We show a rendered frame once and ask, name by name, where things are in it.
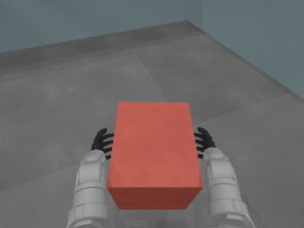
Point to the right robot hand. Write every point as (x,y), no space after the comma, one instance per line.
(206,142)

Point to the carton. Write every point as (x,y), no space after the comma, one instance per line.
(154,162)

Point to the left robot hand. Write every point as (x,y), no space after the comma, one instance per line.
(99,144)

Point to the robot left forearm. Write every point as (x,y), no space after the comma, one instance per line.
(89,208)

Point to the robot right forearm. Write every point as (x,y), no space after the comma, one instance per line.
(225,203)

